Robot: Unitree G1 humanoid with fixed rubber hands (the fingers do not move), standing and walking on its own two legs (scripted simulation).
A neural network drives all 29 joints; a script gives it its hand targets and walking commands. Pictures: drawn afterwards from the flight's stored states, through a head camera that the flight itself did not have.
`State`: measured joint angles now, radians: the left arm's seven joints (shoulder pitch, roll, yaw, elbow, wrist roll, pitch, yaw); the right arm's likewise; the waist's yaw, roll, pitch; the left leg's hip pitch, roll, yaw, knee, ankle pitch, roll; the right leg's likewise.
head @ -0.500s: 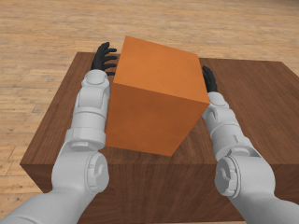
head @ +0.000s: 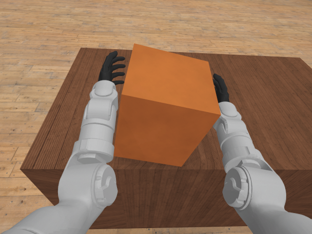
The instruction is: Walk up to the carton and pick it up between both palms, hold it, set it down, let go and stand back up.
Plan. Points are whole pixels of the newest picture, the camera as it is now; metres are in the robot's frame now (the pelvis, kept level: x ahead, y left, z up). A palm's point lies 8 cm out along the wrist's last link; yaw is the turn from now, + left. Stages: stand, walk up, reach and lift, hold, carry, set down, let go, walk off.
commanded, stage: set down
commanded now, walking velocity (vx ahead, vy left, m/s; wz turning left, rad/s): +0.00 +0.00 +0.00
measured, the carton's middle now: (159, 109) +0.42 -0.01 +0.10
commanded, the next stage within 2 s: none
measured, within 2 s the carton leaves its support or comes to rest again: rests again in 1.02 s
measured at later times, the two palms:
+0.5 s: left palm (108, 91) +0.41 +0.12 +0.16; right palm (219, 111) +0.40 -0.17 +0.12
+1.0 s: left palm (104, 102) +0.41 +0.14 +0.13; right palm (215, 110) +0.40 -0.17 +0.12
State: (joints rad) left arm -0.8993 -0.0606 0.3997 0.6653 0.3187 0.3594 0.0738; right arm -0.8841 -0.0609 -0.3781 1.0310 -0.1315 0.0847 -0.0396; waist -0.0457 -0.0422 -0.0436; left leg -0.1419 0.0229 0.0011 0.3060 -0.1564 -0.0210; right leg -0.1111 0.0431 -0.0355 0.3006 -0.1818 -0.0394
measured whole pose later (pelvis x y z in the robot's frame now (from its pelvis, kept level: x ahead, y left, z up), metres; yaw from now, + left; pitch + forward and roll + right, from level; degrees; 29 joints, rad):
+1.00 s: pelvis +0.00 +0.00 +0.00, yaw -1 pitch +1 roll +0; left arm -0.80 -0.13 0.47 0.69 0.38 0.24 0.06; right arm -0.82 0.00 -0.56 0.96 -0.32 0.00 0.05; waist 0.00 -0.04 -0.03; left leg -0.16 0.02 0.03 0.27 -0.13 -0.01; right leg -0.15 0.04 -0.01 0.30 -0.17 -0.03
